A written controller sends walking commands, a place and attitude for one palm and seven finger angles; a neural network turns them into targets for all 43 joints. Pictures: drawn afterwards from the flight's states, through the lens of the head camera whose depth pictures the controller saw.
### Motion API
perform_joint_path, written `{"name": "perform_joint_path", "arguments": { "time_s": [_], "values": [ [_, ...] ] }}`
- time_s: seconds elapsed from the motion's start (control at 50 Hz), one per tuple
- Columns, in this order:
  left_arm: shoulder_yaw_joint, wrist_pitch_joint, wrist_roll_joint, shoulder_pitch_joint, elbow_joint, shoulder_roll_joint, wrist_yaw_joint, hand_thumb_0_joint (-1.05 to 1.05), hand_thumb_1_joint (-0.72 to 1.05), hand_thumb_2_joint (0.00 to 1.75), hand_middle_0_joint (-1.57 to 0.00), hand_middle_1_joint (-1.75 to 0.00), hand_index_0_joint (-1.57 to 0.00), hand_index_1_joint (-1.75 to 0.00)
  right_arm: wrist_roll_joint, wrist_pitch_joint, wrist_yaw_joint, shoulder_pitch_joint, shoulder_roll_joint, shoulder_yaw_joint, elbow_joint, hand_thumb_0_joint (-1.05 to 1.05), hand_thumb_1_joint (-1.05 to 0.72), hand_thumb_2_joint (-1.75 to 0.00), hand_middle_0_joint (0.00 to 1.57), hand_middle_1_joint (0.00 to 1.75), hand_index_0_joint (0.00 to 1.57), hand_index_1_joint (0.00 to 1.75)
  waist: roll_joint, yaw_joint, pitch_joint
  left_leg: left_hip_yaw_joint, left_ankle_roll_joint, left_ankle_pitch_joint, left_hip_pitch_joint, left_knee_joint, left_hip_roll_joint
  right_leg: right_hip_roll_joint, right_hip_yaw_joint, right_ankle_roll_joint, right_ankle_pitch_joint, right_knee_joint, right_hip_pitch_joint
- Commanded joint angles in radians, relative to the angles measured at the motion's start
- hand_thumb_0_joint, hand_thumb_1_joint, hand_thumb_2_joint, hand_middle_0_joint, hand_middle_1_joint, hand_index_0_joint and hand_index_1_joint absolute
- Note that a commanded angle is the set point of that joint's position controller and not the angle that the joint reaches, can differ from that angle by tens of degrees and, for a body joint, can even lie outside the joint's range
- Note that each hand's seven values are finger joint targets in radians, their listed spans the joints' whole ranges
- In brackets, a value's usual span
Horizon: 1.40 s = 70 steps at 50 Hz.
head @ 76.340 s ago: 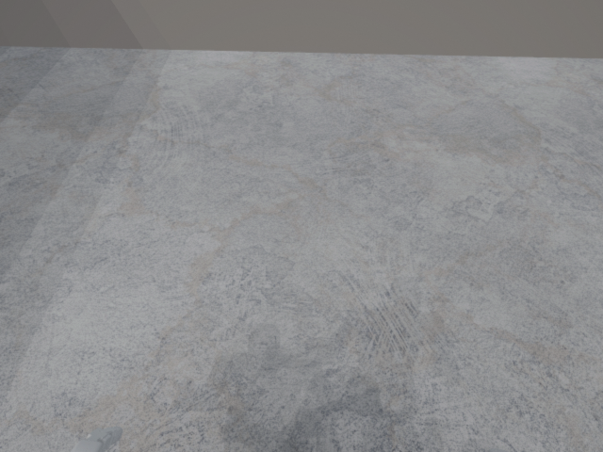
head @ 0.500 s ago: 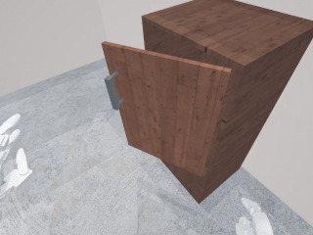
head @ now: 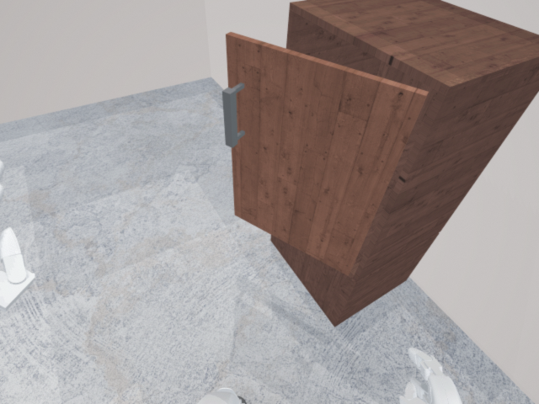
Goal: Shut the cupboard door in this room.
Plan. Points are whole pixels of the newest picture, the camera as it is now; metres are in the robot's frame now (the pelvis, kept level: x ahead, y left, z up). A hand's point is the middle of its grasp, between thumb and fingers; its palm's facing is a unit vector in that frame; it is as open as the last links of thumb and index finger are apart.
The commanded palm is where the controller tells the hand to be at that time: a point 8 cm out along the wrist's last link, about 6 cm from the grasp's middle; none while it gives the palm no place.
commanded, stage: step back with the hand held close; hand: left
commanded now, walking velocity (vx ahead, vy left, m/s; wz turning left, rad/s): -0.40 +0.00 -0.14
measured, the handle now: (235, 115) +0.73 +0.12 +0.04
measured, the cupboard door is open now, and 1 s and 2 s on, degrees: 26 26 26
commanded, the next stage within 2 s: stop stepping back and stand still in 0.34 s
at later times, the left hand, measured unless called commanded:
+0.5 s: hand out of the picture -0.01 +0.32 +0.20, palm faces +0.54 -0.74 -0.40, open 7.5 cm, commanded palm -0.03 +0.36 +0.20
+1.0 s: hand out of the picture -0.15 +0.38 +0.23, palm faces +0.44 -0.80 -0.41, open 7.4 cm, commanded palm -0.19 +0.39 +0.20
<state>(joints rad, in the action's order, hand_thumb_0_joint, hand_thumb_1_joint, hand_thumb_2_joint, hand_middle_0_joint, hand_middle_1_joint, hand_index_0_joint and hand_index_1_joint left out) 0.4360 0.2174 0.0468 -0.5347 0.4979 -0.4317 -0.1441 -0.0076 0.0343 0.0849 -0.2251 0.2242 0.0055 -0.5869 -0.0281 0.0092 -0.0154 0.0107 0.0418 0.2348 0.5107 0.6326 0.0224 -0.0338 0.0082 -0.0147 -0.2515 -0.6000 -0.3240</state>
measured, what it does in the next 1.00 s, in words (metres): walks backwards: right foot, then left foot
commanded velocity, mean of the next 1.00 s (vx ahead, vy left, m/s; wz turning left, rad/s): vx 0.06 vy -0.06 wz -0.07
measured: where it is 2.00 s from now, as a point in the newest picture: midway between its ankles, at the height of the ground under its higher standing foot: outside the picture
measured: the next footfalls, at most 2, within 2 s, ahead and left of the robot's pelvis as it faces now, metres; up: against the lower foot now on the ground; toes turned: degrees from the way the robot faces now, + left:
right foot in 0.38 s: -0.13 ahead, -0.09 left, +0.00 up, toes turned +2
left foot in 0.56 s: -0.05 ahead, +0.17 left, +0.00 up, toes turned +4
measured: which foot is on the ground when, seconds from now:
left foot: down 0.00-0.38, up 0.40-0.54, down 0.56-0.84, up 0.86-1.00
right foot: down 0.00-0.18, up 0.20-0.36, down 0.38-0.56, up 0.58-0.86, down 0.88-1.00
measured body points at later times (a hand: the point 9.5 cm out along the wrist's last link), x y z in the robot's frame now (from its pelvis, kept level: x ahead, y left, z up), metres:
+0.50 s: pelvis -0.16 +0.05 -0.02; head -0.19 +0.08 +0.43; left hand -0.05 +0.36 +0.22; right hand +0.02 -0.16 -0.09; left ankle -0.04 +0.13 -0.68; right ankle -0.17 -0.09 -0.72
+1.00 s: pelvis -0.37 +0.12 +0.01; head -0.41 +0.14 +0.45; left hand -0.18 +0.42 +0.25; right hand -0.26 -0.15 -0.07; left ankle -0.28 +0.24 -0.63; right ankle -0.38 +0.07 -0.72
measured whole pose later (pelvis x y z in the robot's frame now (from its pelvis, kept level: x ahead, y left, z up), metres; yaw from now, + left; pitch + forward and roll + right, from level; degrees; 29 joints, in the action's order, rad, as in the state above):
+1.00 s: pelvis -0.37 +0.12 +0.01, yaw -8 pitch -3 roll +0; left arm 0.49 0.19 0.06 -0.45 0.48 -0.53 -0.15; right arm -0.01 0.00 0.06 -0.27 0.20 -0.01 -0.69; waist 0.05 -0.03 0.08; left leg 0.03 -0.04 0.33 0.66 1.23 0.09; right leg -0.06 0.14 0.12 -0.39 -0.59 -0.20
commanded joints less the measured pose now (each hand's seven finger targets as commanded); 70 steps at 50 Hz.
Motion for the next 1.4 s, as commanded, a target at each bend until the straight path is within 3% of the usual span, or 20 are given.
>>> {"name": "perform_joint_path", "arguments": {
  "time_s": [0.0, 0.1, 0.18, 0.3, 0.34, 0.38, 0.46, 0.5, 0.54, 0.56, 0.62, 0.78, 0.82, 0.88, 0.92, 1.12, 1.14, 1.18, 1.2, 1.38],
  "values": [
    [0.118, 0.072, 0.013, 0.054, 0.237, -0.197, -0.044, 0.0, 0.9, 0.9, -0.2, -0.3, -0.2, -0.3, 0.012, 0.063, 0.005, 0.082, 0.11, -0.052, 0.127, 0.0, -0.9, -0.9, 0.2, 0.3, 0.2, 0.3, 0.051, 0.012, 0.077, -0.026, -0.04, 0.222, -0.178, 0.012, 0.014, 0.171, -0.279, 0.107, -0.346, 0.299, -0.221],
    [0.077, 0.071, 0.005, 0.187, 0.157, -0.189, -0.061, 0.0, 0.9, 0.9, -0.2, -0.3, -0.2, -0.3, 0.011, 0.071, 0.025, 0.072, 0.119, -0.046, 0.094, 0.0, -0.9, -0.9, 0.2, 0.3, 0.2, 0.3, 0.072, 0.028, 0.016, -0.086, -0.018, 0.244, -0.238, -0.059, 0.052, 0.107, -0.157, 0.048, -0.387, 0.256, -0.352],
    [0.132, 0.08, -0.002, 0.22, 0.16, -0.212, -0.043, 0.0, 0.9, 0.9, -0.2, -0.3, -0.2, -0.3, 0.017, 0.091, 0.028, 0.143, 0.134, -0.061, 0.113, 0.0, -0.9, -0.9, 0.2, 0.3, 0.2, 0.3, -0.283, -0.023, 0.091, -0.317, 0.063, 0.611, 0.307, -0.542, 0.301, -0.118, 0.041, 0.003, -0.243, -0.466, 0.194],
    [0.199, 0.085, 0.06, 0.007, 0.26, -0.252, -0.026, 0.0, 0.9, 0.9, -0.2, -0.3, -0.2, -0.3, -0.013, 0.133, -0.042, 0.19, 0.076, -0.08, 0.127, 0.0, -0.9, -0.9, 0.2, 0.3, 0.2, 0.3, -0.274, -0.057, 0.271, 0.082, -0.067, 0.26, -0.076, -0.335, 0.197, -0.064, 0.109, 0.057, -0.385, -0.224, 0.101],
    [0.28, 0.086, 0.064, -0.04, 0.25, -0.325, -0.033, 0.0, 0.9, 0.9, -0.2, -0.3, -0.2, -0.3, -0.01, 0.118, -0.047, 0.18, 0.071, -0.084, 0.115, 0.0, -0.9, -0.9, 0.2, 0.3, 0.2, 0.3, -0.127, -0.042, 0.242, 0.145, -0.14, 0.266, -0.139, -0.04, 0.149, 0.097, -0.091, 0.13, -0.441, 0.122, -0.017],
    [0.217, 0.115, 0.025, 0.133, 0.306, -0.326, -0.048, 0.0, 0.9, 0.9, -0.2, -0.3, -0.2, -0.3, 0.012, 0.096, -0.056, 0.204, 0.065, -0.056, 0.067, 0.0, -0.9, -0.9, 0.2, 0.3, 0.2, 0.3, 0.225, -0.037, -0.024, 0.021, -0.154, 0.246, -0.065, 0.644, 0.015, 0.476, -0.659, 0.28, -0.43, 0.508, -0.422],
    [0.136, 0.058, 0.014, 0.279, 0.22, -0.239, -0.02, 0.0, 0.9, 0.9, -0.2, -0.3, -0.2, -0.3, 0.004, 0.098, -0.014, 0.137, 0.073, -0.044, 0.069, 0.0, -0.9, -0.9, 0.2, 0.3, 0.2, 0.3, 0.279, 0.007, -0.087, -0.092, -0.076, 0.205, -0.177, 0.274, 0.097, 0.266, -0.335, 0.158, 0.107, 0.196, -0.29],
    [0.061, 0.033, 0.016, 0.366, 0.109, -0.173, -0.011, 0.0, 0.9, 0.9, -0.2, -0.3, -0.2, -0.3, 0.001, 0.096, 0.009, 0.092, 0.109, -0.035, 0.03, 0.0, -0.9, -0.9, 0.2, 0.3, 0.2, 0.3, -0.003, 0.024, -0.051, -0.015, -0.065, 0.109, -0.31, -0.135, 0.053, 0.13, -0.172, 0.067, -0.067, 0.036, -0.235],
    [0.002, 0.044, -0.003, 0.519, 0.126, -0.139, -0.021, 0.0, 0.9, 0.9, -0.2, -0.3, -0.2, -0.3, 0.006, 0.133, 0.01, 0.077, 0.163, -0.051, 0.047, 0.0, -0.9, -0.9, 0.2, 0.3, 0.2, 0.3, -0.409, 0.017, -0.043, -0.327, 0.034, 0.272, -0.223, -0.403, 0.328, 0.012, -0.051, -0.005, -0.302, -0.294, -0.213],
    [-0.002, 0.053, -0.013, 0.578, 0.137, -0.147, -0.033, 0.0, 0.9, 0.9, -0.2, -0.3, -0.2, -0.3, 0.012, 0.149, 0.008, 0.082, 0.127, -0.039, 0.055, 0.0, -0.9, -0.9, 0.2, 0.3, 0.2, 0.3, -0.349, 0.025, -0.052, -0.404, 0.079, 0.462, -0.136, -0.494, 0.384, 0.001, -0.064, -0.007, -0.291, -0.421, -0.171],
    [-0.001, 0.013, -0.01, 0.365, 0.187, -0.12, -0.01, 0.0, 0.9, 0.9, -0.2, -0.3, -0.2, -0.3, 0.003, 0.137, -0.043, 0.111, 0.142, -0.073, 0.097, 0.0, -0.9, -0.9, 0.2, 0.3, 0.2, 0.3, -0.161, -0.01, 0.125, -0.281, -0.056, 0.615, -0.122, -0.554, 0.311, -0.072, 0.009, 0.005, -0.213, -0.564, -0.032],
    [0.15, -0.039, 0.036, -0.075, 0.333, -0.248, -0.025, 0.0, 0.9, 0.9, -0.2, -0.3, -0.2, -0.3, 0.023, 0.05, -0.051, 0.147, 0.055, -0.059, 0.171, 0.0, -0.9, -0.9, 0.2, 0.3, 0.2, 0.3, -0.3, -0.056, 0.176, 0.137, -0.219, 0.344, 0.011, -0.444, 0.118, -0.15, 0.259, 0.099, -0.378, -0.033, 0.424],
    [0.176, -0.047, 0.028, 0.011, 0.302, -0.287, -0.028, 0.0, 0.9, 0.9, -0.2, -0.3, -0.2, -0.3, -0.027, 0.034, -0.039, 0.096, 0.03, -0.053, 0.125, 0.0, -0.9, -0.9, 0.2, 0.3, 0.2, 0.3, 0.227, -0.043, 0.08, 0.262, -0.15, 0.232, -0.022, 0.326, -0.005, 0.17, -0.031, 0.213, -0.232, 0.33, 0.138],
    [0.31, 0.013, 0.039, 0.255, 0.221, -0.446, -0.044, 0.0, 0.9, 0.9, -0.2, -0.3, -0.2, -0.3, 0.002, 0.045, -0.028, 0.128, 0.104, -0.043, 0.104, 0.0, -0.9, -0.9, 0.2, 0.3, 0.2, 0.3, 0.163, 0.032, -0.061, -0.091, -0.077, 0.152, 0.233, 0.85, 0.098, 0.486, -0.466, 0.343, -0.467, 0.494, -0.188],
    [0.132, -0.007, 0.014, 0.181, 0.004, -0.223, -0.028, 0.0, 0.9, 0.9, -0.2, -0.3, -0.2, -0.3, -0.009, 0.035, -0.015, 0.113, 0.099, -0.063, 0.109, 0.0, -0.9, -0.9, 0.2, 0.3, 0.2, 0.3, 0.054, 0.014, -0.071, -0.002, -0.081, 0.048, 0.25, 0.679, 0.073, 0.319, -0.392, 0.17, -0.703, 0.494, -0.108],
    [0.031, 0.017, -0.016, 0.239, 0.212, -0.177, -0.057, 0.0, 0.9, 0.9, -0.2, -0.3, -0.2, -0.3, 0.023, 0.103, 0.034, 0.055, 0.102, -0.043, 0.098, 0.0, -0.9, -0.9, 0.2, 0.3, 0.2, 0.3, 0.176, 0.003, 0.065, 0.185, -0.024, 0.18, -0.324, -0.122, 0.004, 0.196, -0.07, 0.161, -0.497, 0.281, -0.002],
    [0.084, 0.023, -0.008, 0.183, 0.235, -0.226, -0.058, 0.0, 0.9, 0.9, -0.2, -0.3, -0.2, -0.3, 0.021, 0.106, 0.041, 0.034, 0.12, -0.052, 0.104, 0.0, -0.9, -0.9, 0.2, 0.3, 0.2, 0.3, 0.065, 0.018, 0.085, 0.143, -0.014, 0.202, -0.434, -0.215, 0.036, 0.152, -0.027, 0.129, -0.45, 0.123, -0.056],
    [0.119, 0.061, -0.018, 0.178, 0.348, -0.239, -0.056, 0.0, 0.9, 0.9, -0.2, -0.3, -0.2, -0.3, 0.024, 0.102, 0.026, 0.054, 0.139, -0.052, 0.121, 0.0, -0.9, -0.9, 0.2, 0.3, 0.2, 0.3, -0.338, 0.018, 0.027, -0.411, 0.103, 0.452, -0.482, -0.455, 0.374, 0.004, 0.094, 0.037, -0.317, -0.336, -0.331],
    [0.175, 0.081, -0.028, 0.185, 0.364, -0.299, -0.051, 0.0, 0.9, 0.9, -0.2, -0.3, -0.2, -0.3, 0.026, 0.105, 0.02, 0.079, 0.116, -0.048, 0.117, 0.0, -0.9, -0.9, 0.2, 0.3, 0.2, 0.3, -0.224, 0.023, -0.028, -0.425, 0.134, 0.372, -0.356, -0.52, 0.421, 0.039, 0.013, 0.035, -0.213, -0.458, -0.313],
    [0.118, 0.034, -0.012, -0.033, 0.111, -0.14, -0.032, 0.0, 0.9, 0.9, -0.2, -0.3, -0.2, -0.3, 0.002, 0.083, -0.017, 0.047, 0.108, -0.064, 0.082, 0.0, -0.9, -0.9, 0.2, 0.3, 0.2, 0.3, -0.169, 0.001, 0.015, 0.018, 0.05, 0.427, -0.067, -0.345, 0.257, -0.004, 0.179, 0.017, -0.09, -0.004, 0.13]
  ]
}}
